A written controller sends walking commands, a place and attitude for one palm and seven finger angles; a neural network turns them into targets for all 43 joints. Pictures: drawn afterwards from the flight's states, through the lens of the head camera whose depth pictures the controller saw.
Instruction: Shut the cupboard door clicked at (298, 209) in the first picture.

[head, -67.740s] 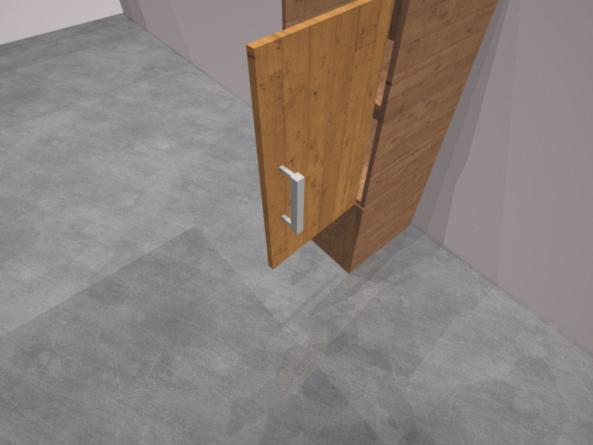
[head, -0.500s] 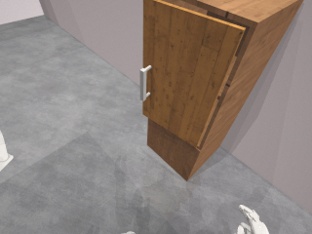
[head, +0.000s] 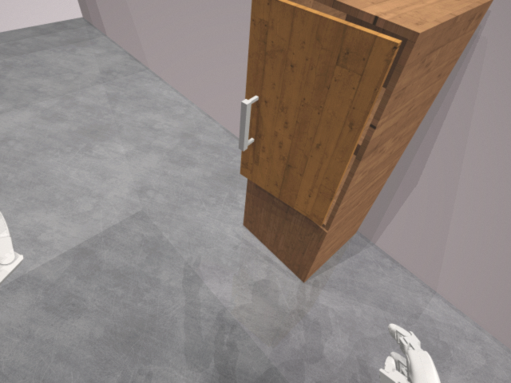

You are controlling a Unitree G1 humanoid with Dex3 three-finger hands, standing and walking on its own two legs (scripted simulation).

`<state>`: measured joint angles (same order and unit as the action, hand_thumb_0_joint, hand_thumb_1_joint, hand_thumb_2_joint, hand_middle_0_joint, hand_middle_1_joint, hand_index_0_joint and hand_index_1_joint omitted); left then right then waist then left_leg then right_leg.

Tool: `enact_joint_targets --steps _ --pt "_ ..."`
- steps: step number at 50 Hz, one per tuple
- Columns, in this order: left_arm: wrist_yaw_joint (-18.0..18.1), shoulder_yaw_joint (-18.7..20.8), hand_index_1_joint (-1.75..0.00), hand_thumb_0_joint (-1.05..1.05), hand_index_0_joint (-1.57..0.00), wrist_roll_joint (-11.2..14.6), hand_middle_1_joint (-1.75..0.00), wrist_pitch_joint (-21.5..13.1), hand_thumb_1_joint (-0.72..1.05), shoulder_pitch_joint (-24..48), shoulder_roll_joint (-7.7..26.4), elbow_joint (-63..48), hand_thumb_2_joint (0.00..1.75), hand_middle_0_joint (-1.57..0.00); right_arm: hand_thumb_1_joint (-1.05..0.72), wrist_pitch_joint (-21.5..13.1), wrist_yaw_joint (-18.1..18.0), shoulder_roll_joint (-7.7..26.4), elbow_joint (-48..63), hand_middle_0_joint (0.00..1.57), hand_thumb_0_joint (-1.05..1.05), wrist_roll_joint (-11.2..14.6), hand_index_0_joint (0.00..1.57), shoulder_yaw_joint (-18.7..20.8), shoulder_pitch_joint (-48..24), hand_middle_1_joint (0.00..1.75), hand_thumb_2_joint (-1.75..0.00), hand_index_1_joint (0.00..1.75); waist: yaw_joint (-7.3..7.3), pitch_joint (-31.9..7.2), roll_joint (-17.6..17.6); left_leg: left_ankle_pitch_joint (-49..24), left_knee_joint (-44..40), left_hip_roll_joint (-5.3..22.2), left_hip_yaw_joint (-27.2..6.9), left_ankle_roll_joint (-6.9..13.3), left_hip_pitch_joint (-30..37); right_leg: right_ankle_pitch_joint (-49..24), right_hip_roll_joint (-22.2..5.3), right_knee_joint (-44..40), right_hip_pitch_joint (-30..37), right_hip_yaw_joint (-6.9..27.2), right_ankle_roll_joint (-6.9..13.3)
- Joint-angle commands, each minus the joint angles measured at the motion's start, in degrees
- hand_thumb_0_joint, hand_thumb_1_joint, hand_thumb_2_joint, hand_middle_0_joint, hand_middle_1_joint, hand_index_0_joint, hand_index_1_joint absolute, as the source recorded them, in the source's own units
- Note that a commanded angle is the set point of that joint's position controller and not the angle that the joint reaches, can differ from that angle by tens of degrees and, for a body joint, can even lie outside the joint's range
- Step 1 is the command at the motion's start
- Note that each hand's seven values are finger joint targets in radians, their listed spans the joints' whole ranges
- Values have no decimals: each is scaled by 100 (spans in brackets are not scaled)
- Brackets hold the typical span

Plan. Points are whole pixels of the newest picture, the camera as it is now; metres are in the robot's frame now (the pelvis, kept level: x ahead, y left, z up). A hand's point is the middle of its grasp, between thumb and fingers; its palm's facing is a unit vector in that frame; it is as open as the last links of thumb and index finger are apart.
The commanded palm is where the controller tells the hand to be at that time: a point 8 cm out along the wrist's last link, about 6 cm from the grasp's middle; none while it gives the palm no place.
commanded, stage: step back with the hand held close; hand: left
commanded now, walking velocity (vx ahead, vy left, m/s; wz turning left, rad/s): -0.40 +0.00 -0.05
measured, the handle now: (248, 123) +0.81 +0.06 -0.08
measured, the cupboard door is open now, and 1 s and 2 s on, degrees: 8 8 8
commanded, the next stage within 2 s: stop stepping back and stand still in 0.06 s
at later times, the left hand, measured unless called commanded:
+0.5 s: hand out of the picture +0.09 +0.26 +0.17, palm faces +0.46 -0.80 -0.38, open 7.4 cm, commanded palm +0.04 +0.28 +0.18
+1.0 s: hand out of the picture +0.06 +0.28 +0.16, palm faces +0.51 -0.80 -0.33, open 7.4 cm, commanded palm +0.01 +0.31 +0.18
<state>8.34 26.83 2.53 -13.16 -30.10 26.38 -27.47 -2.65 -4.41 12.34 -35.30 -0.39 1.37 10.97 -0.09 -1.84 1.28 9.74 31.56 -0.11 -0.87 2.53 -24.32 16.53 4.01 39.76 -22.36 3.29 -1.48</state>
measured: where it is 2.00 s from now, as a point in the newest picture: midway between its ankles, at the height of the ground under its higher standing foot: outside the picture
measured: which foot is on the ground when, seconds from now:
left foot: down 0.00-0.28, up 0.30-0.42, down 0.44-1.00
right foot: up 0.00-0.20, down 0.22-1.00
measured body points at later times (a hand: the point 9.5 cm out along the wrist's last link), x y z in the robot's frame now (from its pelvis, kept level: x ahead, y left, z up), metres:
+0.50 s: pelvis -0.11 -0.01 -0.01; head -0.17 +0.00 +0.44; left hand +0.06 +0.30 +0.19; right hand -0.02 -0.29 -0.10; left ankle -0.05 +0.08 -0.73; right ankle -0.20 -0.12 -0.73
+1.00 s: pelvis -0.15 +0.01 -0.01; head -0.18 +0.02 +0.44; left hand +0.03 +0.32 +0.18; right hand -0.02 -0.24 -0.10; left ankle -0.07 +0.11 -0.73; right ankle -0.20 -0.11 -0.73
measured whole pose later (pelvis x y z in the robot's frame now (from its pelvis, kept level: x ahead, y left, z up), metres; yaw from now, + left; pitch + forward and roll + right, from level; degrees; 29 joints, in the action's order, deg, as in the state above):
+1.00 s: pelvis -0.15 +0.01 -0.01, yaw -2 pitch -3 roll -1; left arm 10.7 22.3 2.4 -8.9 -26.1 19.8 -22.5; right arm -3.4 -4.8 13.4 -39.3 0.0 -0.4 16.3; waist -1.2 -3.2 -0.4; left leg 13.0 36.8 0.6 2.0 1.6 -20.7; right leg 24.2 -0.3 36.3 -9.4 -2.1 -0.2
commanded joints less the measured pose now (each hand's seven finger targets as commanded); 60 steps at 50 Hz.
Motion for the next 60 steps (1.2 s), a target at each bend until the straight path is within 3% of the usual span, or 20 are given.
enact_joint_targets --steps 1,8,10,12,14,18,22,25,29,32,35,37,40,41,46,50,51,55,57,60 --pt "40 352 -30 0 -20 -2 -30 -376 90 261 669 -1662 90 -20 -90 -576 -8 796 823 20 0 -43 20 293 -480 30 -90 30 -30 -778 -1060 499 -1766 1725 -1289 536 -396 824 49 754 1069 -115 28" --pt "4 548 -30 0 -20 101 -30 -373 90 93 922 -1819 90 -20 -90 -734 77 712 392 20 0 -168 20 187 -394 30 -90 30 -26 -1478 -1640 -1940 -1355 1421 -1032 212 1698 327 68 -1532 781 -377 85" --pt "-36 670 -30 0 -20 182 -30 -330 90 -160 994 -1788 90 -20 -90 -659 88 698 554 20 0 -64 20 146 -449 30 -90 30 -42 -1582 -1409 -1052 -1134 1029 -498 5 1706 -243 -14 -2217 1185 -510 140" --pt "8 1023 -30 0 -20 262 -30 -229 90 -567 1265 -1635 90 -20 -90 -465 76 545 765 20 0 1 20 89 -420 30 -90 30 11 -1494 -367 182 -373 388 200 -275 1384 -847 -814 -2416 1032 -13 446" --pt "96 1024 -30 0 -20 343 -30 -88 90 -776 1273 -1493 90 -20 -90 -345 70 442 840 20 0 128 20 5 -425 30 -90 30 -6 -1406 848 246 671 23 279 -285 864 -2675 -1540 -2069 1053 392 315" --pt "224 753 -30 0 -20 202 -30 186 90 -17 1123 -1018 90 -20 -90 -218 -5 595 756 20 0 118 20 -45 -375 30 -90 30 182 -410 154 323 746 176 104 -238 324 -1559 -1763 -2018 625 570 586" --pt "170 107 -30 0 -20 18 -30 137 90 818 772 -20 90 -20 -90 -307 -29 751 622 20 0 141 20 41 -321 30 -90 30 176 820 671 506 286 221 98 -85 398 -359 -1595 -2458 139 700 498" --pt "169 20 -30 0 -20 -39 -30 -10 90 896 751 -489 90 -20 -90 -309 -19 762 653 20 0 127 20 48 -283 30 -90 30 179 457 -165 142 -327 298 -111 -14 929 -459 -1243 -1855 322 145 420" --pt "219 242 -30 0 -20 -54 -30 -165 90 962 881 -1392 90 -20 -90 -576 -100 762 760 20 0 60 20 19 -360 30 -90 30 127 238 -1079 2786 -2266 1096 -1929 201 463 651 -255 -733 738 -451 136" --pt "224 444 -30 0 -20 -33 -30 -157 90 421 874 -1671 90 -20 -90 -687 -109 689 779 20 0 -36 20 24 -294 30 -90 30 57 -221 -1587 3174 -2552 1048 -1534 -124 249 935 -84 -751 1285 -689 246" --pt "209 609 -30 0 -20 55 -30 -19 90 -323 876 -1435 90 -20 -90 -642 -80 640 827 20 0 -37 20 31 -220 30 -90 30 63 -517 -1325 2693 -1955 677 -727 -254 85 942 -124 -1403 1770 -725 386" --pt "220 682 -30 0 -20 111 -30 68 90 -567 853 -1166 90 -20 -90 -512 -66 612 816 20 0 -34 20 61 -157 30 -90 30 84 -560 -638 2292 -1053 402 -329 -266 69 1233 -477 -1761 1576 -257 630" --pt "281 534 -30 0 -20 111 -30 126 90 -112 764 -1003 90 -20 -90 -301 -17 607 711 20 0 -26 20 81 -46 30 -90 30 110 -70 666 979 1360 141 123 -273 -543 1983 -1964 -2784 1000 1858 1397" --pt "315 405 -30 0 -20 81 -30 115 90 147 690 -860 90 -20 -90 -300 4 626 670 20 0 12 20 80 -34 30 -90 30 124 110 755 906 1715 209 44 -269 -730 1635 -2190 -2758 980 1949 1515" --pt "312 -106 -30 0 -20 -80 -30 128 90 1291 561 -525 90 -20 -90 -385 -120 690 637 20 0 39 20 33 -226 30 -90 30 184 562 -162 1117 -126 342 53 -13 1092 1411 -1159 -1688 -351 331 696" --pt "258 130 -30 0 -20 -47 -30 -38 90 1161 651 -1125 90 -20 -90 -543 -164 672 720 20 0 43 20 -35 -323 30 -90 30 170 441 -1429 2931 -2085 1350 -2072 354 666 834 -270 -142 140 -467 135" --pt "247 164 -30 0 -20 -84 -30 -70 90 1209 689 -1315 90 -20 -90 -596 -150 624 721 20 0 13 20 -50 -362 30 -90 30 143 438 -1319 3016 -2261 1468 -2176 421 499 718 -321 9 276 -402 128" --pt "256 489 -30 0 -20 -66 -30 -182 90 378 792 -1582 90 -20 -90 -722 -66 556 747 20 0 -20 20 -49 -329 30 -90 30 10 -278 -1133 1870 -1637 916 -801 79 434 149 -428 -1367 1408 -423 215" --pt "249 521 -30 0 -20 12 -30 -138 90 -121 696 -1274 90 -20 -90 -655 11 544 764 20 0 36 20 -11 -261 30 -90 30 45 -404 -548 1090 -878 513 -209 -121 492 -108 -664 -1791 1463 -6 385" --pt "238 516 -30 0 -20 99 -30 -60 90 -316 669 -895 90 -20 -90 -479 55 537 697 20 0 86 20 15 -161 30 -90 30 126 -447 14 -59 -60 421 33 -216 742 -1116 -1209 -1981 1169 606 580"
